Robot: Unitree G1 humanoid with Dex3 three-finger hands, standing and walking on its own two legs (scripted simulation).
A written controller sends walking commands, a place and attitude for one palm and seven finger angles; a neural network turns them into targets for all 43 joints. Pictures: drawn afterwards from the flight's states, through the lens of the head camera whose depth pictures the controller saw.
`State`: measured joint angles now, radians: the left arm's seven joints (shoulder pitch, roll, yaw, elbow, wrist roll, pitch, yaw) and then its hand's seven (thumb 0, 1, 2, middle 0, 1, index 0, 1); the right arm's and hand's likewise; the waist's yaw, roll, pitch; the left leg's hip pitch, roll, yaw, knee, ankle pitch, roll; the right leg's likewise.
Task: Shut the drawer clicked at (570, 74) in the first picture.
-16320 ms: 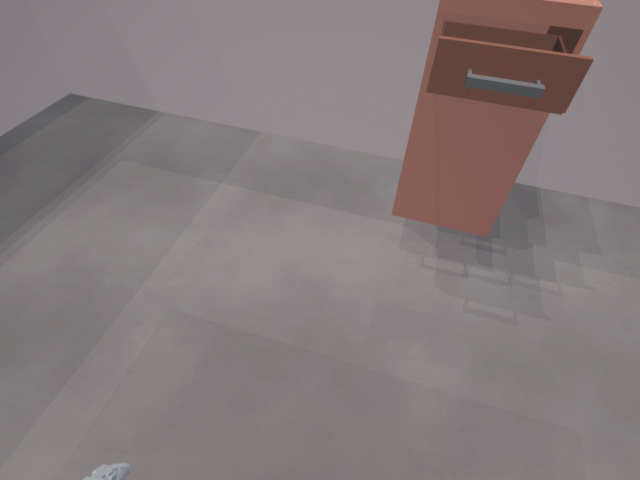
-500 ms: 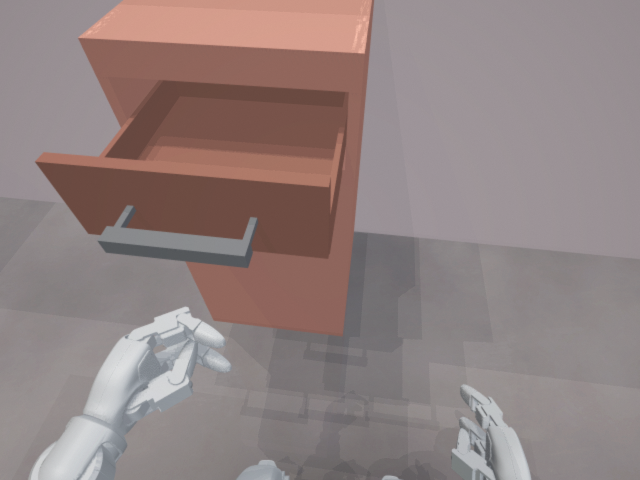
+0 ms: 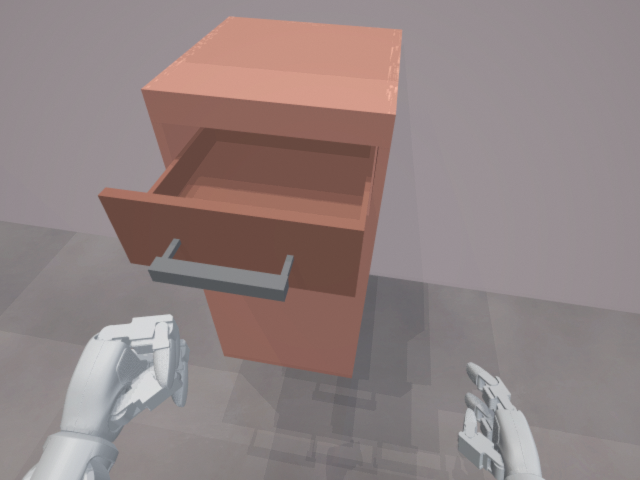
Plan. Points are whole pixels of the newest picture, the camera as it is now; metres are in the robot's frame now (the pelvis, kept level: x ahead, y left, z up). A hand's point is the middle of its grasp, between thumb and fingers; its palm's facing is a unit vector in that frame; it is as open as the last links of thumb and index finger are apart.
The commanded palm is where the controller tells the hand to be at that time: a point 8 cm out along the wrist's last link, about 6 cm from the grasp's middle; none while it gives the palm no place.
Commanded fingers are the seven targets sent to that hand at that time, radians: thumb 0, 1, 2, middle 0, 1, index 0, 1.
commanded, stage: raise the hand and make a fist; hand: left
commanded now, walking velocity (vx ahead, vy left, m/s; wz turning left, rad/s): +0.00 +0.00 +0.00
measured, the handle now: (225, 266) +0.40 +0.17 +0.05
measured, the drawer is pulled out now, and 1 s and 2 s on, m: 0.21 0.21 0.21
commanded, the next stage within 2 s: bring the fist close to the handle in 0.62 s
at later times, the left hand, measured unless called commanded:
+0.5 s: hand (196, 366) +0.20 +0.14 +0.13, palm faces -0.10 -0.99 -0.08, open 3.3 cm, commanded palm +0.17 +0.20 +0.15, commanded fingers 0.00 0.90 0.90 -1.40 -1.60 -1.40 -1.60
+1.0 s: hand (193, 350) +0.22 +0.15 +0.12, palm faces -0.04 -1.00 -0.06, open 3.3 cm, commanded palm +0.20 +0.20 +0.12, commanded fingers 0.00 0.90 0.90 -1.40 -1.60 -1.40 -1.60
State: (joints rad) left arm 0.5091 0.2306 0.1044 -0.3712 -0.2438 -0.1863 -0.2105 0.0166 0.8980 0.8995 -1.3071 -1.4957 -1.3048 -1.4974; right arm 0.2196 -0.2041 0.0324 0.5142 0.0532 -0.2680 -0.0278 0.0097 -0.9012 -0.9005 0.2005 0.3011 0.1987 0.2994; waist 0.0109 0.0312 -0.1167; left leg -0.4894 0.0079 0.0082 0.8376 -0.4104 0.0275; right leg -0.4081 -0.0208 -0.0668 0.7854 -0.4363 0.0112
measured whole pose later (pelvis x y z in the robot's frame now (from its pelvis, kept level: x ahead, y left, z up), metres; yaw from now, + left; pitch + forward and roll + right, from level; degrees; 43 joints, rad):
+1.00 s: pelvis +0.00 -0.04 +0.02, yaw +1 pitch +1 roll +0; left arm 0.32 0.26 0.21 -0.11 -0.30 -0.15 -0.32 0.02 0.90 0.90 -1.40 -1.60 -1.40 -1.60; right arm 0.24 -0.26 0.03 0.62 0.05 -0.33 -0.06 0.01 -0.90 -0.90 0.20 0.30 0.20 0.30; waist 0.01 0.05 -0.06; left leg -0.36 0.03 -0.02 0.68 -0.34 -0.02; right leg -0.30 0.01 -0.09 0.66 -0.39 -0.03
